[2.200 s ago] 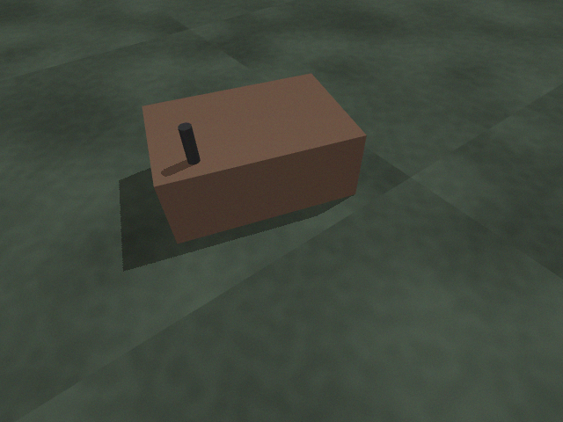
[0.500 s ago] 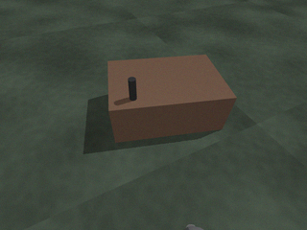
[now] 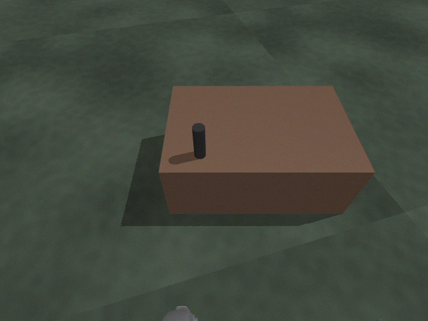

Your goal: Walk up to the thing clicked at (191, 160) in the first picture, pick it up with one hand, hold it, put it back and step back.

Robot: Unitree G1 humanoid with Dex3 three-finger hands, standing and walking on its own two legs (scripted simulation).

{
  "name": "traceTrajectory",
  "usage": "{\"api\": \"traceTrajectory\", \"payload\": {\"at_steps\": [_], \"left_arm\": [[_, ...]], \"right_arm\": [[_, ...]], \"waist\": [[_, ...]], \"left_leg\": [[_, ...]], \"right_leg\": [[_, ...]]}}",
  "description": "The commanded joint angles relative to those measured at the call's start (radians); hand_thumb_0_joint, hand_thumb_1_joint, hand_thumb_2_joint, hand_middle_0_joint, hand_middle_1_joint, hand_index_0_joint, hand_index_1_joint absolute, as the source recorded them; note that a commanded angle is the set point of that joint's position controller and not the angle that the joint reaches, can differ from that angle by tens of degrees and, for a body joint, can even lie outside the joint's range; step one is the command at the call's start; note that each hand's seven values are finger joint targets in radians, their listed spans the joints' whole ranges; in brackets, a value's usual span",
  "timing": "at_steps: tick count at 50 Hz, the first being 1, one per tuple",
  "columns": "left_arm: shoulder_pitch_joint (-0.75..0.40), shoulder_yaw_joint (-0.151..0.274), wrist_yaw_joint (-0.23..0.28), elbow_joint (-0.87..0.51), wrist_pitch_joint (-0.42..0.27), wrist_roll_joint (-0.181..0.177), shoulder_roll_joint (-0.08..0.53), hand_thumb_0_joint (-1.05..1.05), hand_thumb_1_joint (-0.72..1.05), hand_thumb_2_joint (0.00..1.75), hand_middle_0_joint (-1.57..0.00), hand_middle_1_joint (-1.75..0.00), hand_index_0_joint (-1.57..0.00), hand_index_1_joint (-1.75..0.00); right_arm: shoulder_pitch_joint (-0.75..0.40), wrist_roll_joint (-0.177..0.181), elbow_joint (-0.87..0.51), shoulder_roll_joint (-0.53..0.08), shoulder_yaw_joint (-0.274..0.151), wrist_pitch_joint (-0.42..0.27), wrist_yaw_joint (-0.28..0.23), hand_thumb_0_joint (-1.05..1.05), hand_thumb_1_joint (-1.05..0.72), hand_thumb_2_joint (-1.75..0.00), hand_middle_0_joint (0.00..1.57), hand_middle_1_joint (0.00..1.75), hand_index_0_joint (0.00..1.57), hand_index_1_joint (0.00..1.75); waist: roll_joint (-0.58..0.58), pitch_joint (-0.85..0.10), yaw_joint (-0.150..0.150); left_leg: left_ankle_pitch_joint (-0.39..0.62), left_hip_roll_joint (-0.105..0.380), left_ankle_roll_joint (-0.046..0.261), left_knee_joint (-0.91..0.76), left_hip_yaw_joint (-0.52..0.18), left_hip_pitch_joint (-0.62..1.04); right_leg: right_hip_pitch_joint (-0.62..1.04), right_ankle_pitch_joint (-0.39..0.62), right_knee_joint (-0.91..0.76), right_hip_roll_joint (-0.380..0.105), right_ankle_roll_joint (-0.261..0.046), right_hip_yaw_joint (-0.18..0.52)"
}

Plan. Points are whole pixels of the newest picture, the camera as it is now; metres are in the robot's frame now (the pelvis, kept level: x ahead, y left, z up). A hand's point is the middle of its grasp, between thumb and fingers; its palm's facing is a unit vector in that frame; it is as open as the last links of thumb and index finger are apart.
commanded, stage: walk up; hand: left
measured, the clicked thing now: (199, 141) +0.83 +0.13 -0.32
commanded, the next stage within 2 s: none
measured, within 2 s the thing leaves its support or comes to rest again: neither
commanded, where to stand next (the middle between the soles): +0.44 -0.10 m, yaw +3 degrees
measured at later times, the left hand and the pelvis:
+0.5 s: hand (138, 271) +0.25 +0.21 -0.14, palm faces -0.01 -0.91 -0.42, open 7.4 cm; pelvis +0.18 -0.09 -0.02, yaw +1 degrees
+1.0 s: hand (165, 237) +0.34 +0.17 -0.16, palm faces +0.04 -0.94 -0.34, open 7.4 cm; pelvis +0.32 -0.10 -0.01, yaw +4 degrees
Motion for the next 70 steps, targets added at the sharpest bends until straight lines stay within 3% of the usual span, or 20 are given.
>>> {"api": "traceTrajectory", "payload": {"at_steps": [1,2,4,5,10,21,22,23,24,25,30,41,42,43,44,50,55,57,60,70], "left_arm": [[-0.035,0.062,0.012,-0.105,-0.010,-0.005,0.253,0.00,0.90,0.90,-0.20,-0.30,-0.20,-0.30],[-0.012,0.046,0.015,-0.112,-0.008,-0.008,0.213,0.00,0.90,0.90,-0.20,-0.30,-0.20,-0.30],[0.048,0.039,0.024,-0.123,0.002,-0.023,0.159,0.00,0.90,0.90,-0.20,-0.30,-0.20,-0.30],[0.011,0.060,0.034,-0.108,0.011,-0.011,0.274,0.00,0.90,0.90,-0.20,-0.30,-0.20,-0.30],[0.083,0.065,0.010,-0.031,0.019,-0.007,0.225,0.00,0.90,0.90,-0.20,-0.30,-0.20,-0.30],[0.073,0.098,-0.017,0.013,-0.004,0.007,0.227,0.00,0.90,0.90,-0.20,-0.30,-0.20,-0.30],[0.147,0.115,-0.005,0.031,-0.014,0.010,0.263,0.00,0.90,0.90,-0.20,-0.30,-0.20,-0.30],[0.210,0.136,0.012,0.021,-0.027,0.015,0.365,0.00,0.90,0.90,-0.20,-0.30,-0.20,-0.30],[0.159,0.123,0.014,-0.003,-0.029,0.004,0.392,0.00,0.90,0.90,-0.20,-0.30,-0.20,-0.30],[0.082,0.117,0.019,-0.030,-0.027,-0.010,0.371,0.00,0.90,0.90,-0.20,-0.30,-0.20,-0.30],[0.019,0.080,0.033,-0.031,-0.034,-0.015,0.276,0.00,0.90,0.90,-0.20,-0.30,-0.20,-0.30],[-0.022,0.038,0.045,-0.069,-0.024,-0.018,0.261,0.00,0.90,0.90,-0.20,-0.30,-0.20,-0.30],[-0.010,0.025,0.047,-0.071,-0.023,-0.020,0.229,0.00,0.90,0.90,-0.20,-0.30,-0.20,-0.30],[0.031,0.006,0.047,-0.083,-0.025,-0.027,0.166,0.00,0.90,0.90,-0.20,-0.30,-0.20,-0.30],[0.061,0.014,0.053,-0.072,-0.014,-0.032,0.171,0.00,0.90,0.90,-0.20,-0.30,-0.20,-0.30],[0.084,0.029,0.057,0.020,0.008,-0.021,0.206,0.00,0.90,0.90,-0.20,-0.30,-0.20,-0.30],[0.051,0.027,0.075,0.057,-0.001,-0.023,0.161,0.00,0.90,0.90,-0.20,-0.30,-0.20,-0.30],[0.058,0.036,0.085,0.076,-0.011,-0.013,0.187,0.00,0.90,0.90,-0.20,-0.30,-0.20,-0.30],[-0.058,0.057,0.098,0.046,-0.020,-0.004,0.346,0.00,0.90,0.90,-0.20,-0.30,-0.20,-0.30],[-0.204,0.005,0.084,0.062,0.015,-0.012,0.195,0.00,0.90,0.90,-0.20,-0.30,-0.20,-0.30]], "right_arm": [[0.080,0.006,-0.061,-0.174,-0.067,-0.037,-0.022,0.00,-0.90,-0.90,0.20,0.30,0.20,0.30],[0.176,-0.002,-0.036,-0.220,-0.084,-0.043,-0.032,0.00,-0.90,-0.90,0.20,0.30,0.20,0.30],[0.277,-0.019,-0.072,-0.364,-0.120,-0.050,-0.057,0.00,-0.90,-0.90,0.20,0.30,0.20,0.30],[0.242,0.027,-0.079,-0.379,-0.130,-0.045,-0.056,0.00,-0.90,-0.90,0.20,0.30,0.20,0.30],[0.069,0.020,-0.102,-0.265,-0.074,-0.057,-0.053,0.00,-0.90,-0.90,0.20,0.30,0.20,0.30],[0.019,0.000,-0.101,-0.268,-0.071,-0.031,-0.032,0.00,-0.90,-0.90,0.20,0.30,0.20,0.30],[0.064,-0.006,-0.093,-0.215,-0.050,-0.024,-0.034,0.00,-0.90,-0.90,0.20,0.30,0.20,0.30],[0.061,0.005,-0.121,-0.123,-0.019,-0.027,-0.033,0.00,-0.90,-0.90,0.20,0.30,0.20,0.30],[-0.006,-0.001,-0.125,-0.206,-0.042,-0.019,-0.048,0.00,-0.90,-0.90,0.20,0.30,0.20,0.30],[0.002,0.010,-0.095,-0.252,-0.053,-0.020,-0.052,0.00,-0.90,-0.90,0.20,0.30,0.20,0.30],[0.104,0.015,-0.010,-0.209,-0.044,-0.018,-0.022,0.00,-0.90,-0.90,0.20,0.30,0.20,0.30],[0.056,-0.001,-0.036,-0.172,-0.055,-0.018,-0.012,0.00,-0.90,-0.90,0.20,0.30,0.20,0.30],[0.122,-0.003,-0.021,-0.202,-0.066,-0.022,-0.021,0.00,-0.90,-0.90,0.20,0.30,0.20,0.30],[0.197,-0.012,-0.018,-0.285,-0.089,-0.028,-0.032,0.00,-0.90,-0.90,0.20,0.30,0.20,0.30],[0.197,0.003,-0.046,-0.352,-0.104,-0.027,-0.038,0.00,-0.90,-0.90,0.20,0.30,0.20,0.30],[0.009,0.013,-0.070,-0.249,-0.060,-0.014,-0.050,0.00,-0.90,-0.90,0.20,0.30,0.20,0.30],[-0.052,0.009,-0.067,-0.222,-0.035,0.019,-0.049,0.00,-0.90,-0.90,0.20,0.30,0.20,0.30],[-0.098,0.019,-0.075,-0.187,-0.021,0.042,-0.046,0.00,-0.90,-0.90,0.20,0.30,0.20,0.30],[-0.074,0.018,-0.048,-0.162,-0.019,0.077,-0.057,0.00,-0.90,-0.90,0.20,0.30,0.20,0.30],[-0.010,-0.008,0.109,-0.212,-0.039,0.051,-0.056,0.00,-0.90,-0.90,0.20,0.30,0.20,0.30]], "waist": [[-0.028,-0.079,-0.087],[0.077,-0.145,-0.133],[0.251,-0.210,-0.157],[0.098,-0.198,-0.162],[0.124,-0.028,-0.053],[0.055,-0.072,0.005],[-0.093,-0.093,0.042],[-0.380,-0.086,0.069],[-0.282,-0.027,0.066],[-0.158,0.020,0.028],[-0.196,-0.047,-0.033],[-0.052,-0.052,-0.088],[0.009,-0.097,-0.123],[0.235,-0.174,-0.143],[0.275,-0.166,-0.133],[0.168,-0.055,-0.049],[0.180,-0.117,-0.040],[0.121,-0.138,-0.010],[-0.164,-0.096,-0.031],[-0.046,-0.157,-0.080]], "left_leg": [[0.097,-0.060,0.026,-0.139,0.074,0.332],[0.046,-0.057,0.064,-0.172,0.026,0.502],[-0.226,0.376,0.246,-0.402,-0.751,0.676],[-0.244,0.417,0.307,-0.415,-0.765,0.577],[0.017,0.224,0.200,-0.402,-0.241,0.224],[-0.294,0.112,0.128,-0.161,-0.071,0.012],[-0.307,0.062,0.105,0.057,-0.028,-0.076],[-0.306,-0.070,0.040,0.413,0.062,-0.266],[-0.337,-0.056,0.021,0.492,-0.065,-0.304],[-0.250,0.000,0.016,0.500,-0.139,-0.277],[-0.136,0.017,0.004,0.267,-0.063,-0.102],[0.063,-0.058,0.036,-0.128,0.044,0.297],[0.026,-0.054,0.065,-0.181,0.001,0.415],[-0.005,0.142,0.131,-0.269,-0.286,0.545],[-0.020,0.356,0.258,-0.395,-0.653,0.577],[0.191,0.204,0.213,-0.342,-0.214,0.216],[0.357,0.172,0.194,-0.183,-0.126,0.134],[0.136,0.115,0.126,-0.068,-0.096,0.051],[-0.361,-0.024,0.015,0.249,-0.068,0.024],[-0.152,0.050,0.044,-0.238,-0.168,0.295]], "right_leg": [[-0.167,0.337,0.004,-0.222,-0.132,0.116],[-0.229,0.416,0.209,-0.172,-0.100,0.084],[-0.594,-0.177,0.648,0.034,-0.003,0.107],[-0.563,-0.192,0.725,-0.035,-0.007,0.235],[-0.411,-0.007,0.550,-0.123,0.027,0.211],[0.018,0.094,0.082,-0.029,0.031,0.043],[0.146,-0.019,0.027,-0.040,0.015,0.097],[0.181,-0.306,-0.221,-0.303,-0.073,0.569],[0.049,-0.350,-0.321,-0.447,-0.192,0.814],[-0.022,-0.333,-0.317,-0.441,-0.214,0.752],[-0.043,0.202,-0.200,-0.273,-0.179,0.326],[-0.226,0.272,-0.003,-0.247,-0.111,0.157],[-0.256,0.370,0.149,-0.207,-0.080,0.121],[-0.372,0.275,0.445,-0.116,-0.014,0.058],[-0.534,-0.168,0.564,0.010,0.017,0.061],[-0.343,-0.062,0.455,-0.093,0.022,0.165],[-0.145,0.095,0.189,-0.033,0.043,0.095],[-0.021,0.220,0.050,-0.008,0.031,0.098],[-0.221,0.119,-0.195,-0.420,-0.199,0.653],[-0.317,0.036,0.050,-0.166,-0.024,0.286]]}}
